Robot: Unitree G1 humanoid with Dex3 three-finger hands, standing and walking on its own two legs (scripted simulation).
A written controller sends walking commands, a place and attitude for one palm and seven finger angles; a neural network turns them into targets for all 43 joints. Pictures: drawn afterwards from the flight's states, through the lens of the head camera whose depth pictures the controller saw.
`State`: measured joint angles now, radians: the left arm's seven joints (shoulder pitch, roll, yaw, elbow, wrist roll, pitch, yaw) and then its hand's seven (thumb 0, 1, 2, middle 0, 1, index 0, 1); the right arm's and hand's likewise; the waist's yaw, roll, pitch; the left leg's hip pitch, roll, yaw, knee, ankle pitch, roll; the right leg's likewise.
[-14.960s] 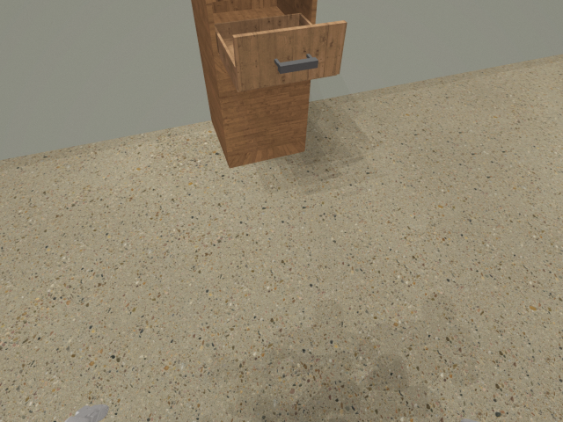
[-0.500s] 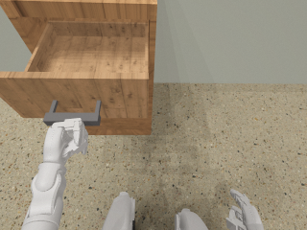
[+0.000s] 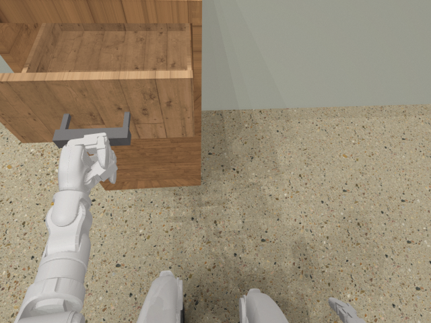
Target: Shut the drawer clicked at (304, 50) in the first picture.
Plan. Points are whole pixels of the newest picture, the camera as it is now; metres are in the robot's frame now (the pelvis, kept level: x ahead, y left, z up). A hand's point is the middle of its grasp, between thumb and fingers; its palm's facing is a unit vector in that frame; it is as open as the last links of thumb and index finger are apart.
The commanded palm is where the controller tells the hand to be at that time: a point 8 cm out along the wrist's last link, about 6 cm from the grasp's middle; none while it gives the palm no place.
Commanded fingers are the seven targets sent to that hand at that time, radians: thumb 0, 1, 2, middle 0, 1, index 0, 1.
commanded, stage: push the drawer shut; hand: left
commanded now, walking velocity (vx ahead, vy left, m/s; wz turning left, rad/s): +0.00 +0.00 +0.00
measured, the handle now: (95, 127) +0.47 +0.25 +0.04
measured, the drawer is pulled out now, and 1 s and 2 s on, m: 0.16 0.04 0.00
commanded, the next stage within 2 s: pull the fist back off the drawer in 1.64 s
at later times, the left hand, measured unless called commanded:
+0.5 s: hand (113, 137) +0.45 +0.21 +0.03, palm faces +0.09 -1.00 -0.04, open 2.9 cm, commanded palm +0.44 +0.25 +0.04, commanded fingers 0.00 0.90 0.90 -1.40 -1.60 -1.40 -1.60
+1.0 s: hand (118, 112) +0.51 +0.21 +0.04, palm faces +0.10 -0.99 -0.04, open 3.1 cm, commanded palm +0.50 +0.24 +0.04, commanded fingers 0.00 0.90 0.90 -1.40 -1.60 -1.40 -1.60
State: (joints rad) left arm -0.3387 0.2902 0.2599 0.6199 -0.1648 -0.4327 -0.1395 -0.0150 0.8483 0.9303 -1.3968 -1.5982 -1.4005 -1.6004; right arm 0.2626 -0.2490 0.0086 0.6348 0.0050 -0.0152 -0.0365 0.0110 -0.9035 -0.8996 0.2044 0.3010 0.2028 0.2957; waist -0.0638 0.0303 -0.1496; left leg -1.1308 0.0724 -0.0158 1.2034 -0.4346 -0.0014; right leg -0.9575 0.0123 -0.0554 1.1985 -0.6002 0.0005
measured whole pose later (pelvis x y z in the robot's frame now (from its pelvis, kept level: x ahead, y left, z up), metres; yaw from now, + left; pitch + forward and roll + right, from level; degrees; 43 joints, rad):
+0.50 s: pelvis +0.00 +0.00 -0.01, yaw -1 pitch +23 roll -4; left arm -0.62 0.38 0.36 0.93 -0.13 -0.47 -0.19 -0.03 0.79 0.91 -1.40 -1.60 -1.40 -1.60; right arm 0.27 -0.25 0.02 0.65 -0.01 0.03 -0.03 0.01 -0.90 -0.90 0.20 0.30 0.20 0.30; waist -0.09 0.03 -0.14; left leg -1.20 0.08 -0.02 1.24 -0.44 0.00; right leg -1.03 0.02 -0.06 1.23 -0.60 0.00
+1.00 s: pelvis +0.00 +0.00 -0.02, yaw -2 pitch +26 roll -5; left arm -0.87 0.51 0.43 1.13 -0.06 -0.44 -0.18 -0.01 0.82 0.93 -1.40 -1.60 -1.40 -1.60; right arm 0.33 -0.25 0.03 0.66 -0.03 0.06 -0.01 0.01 -0.90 -0.90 0.20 0.30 0.20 0.30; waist -0.16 0.04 -0.14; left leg -1.30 0.09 -0.03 1.28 -0.45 0.00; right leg -1.12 0.04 -0.06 1.26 -0.60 0.00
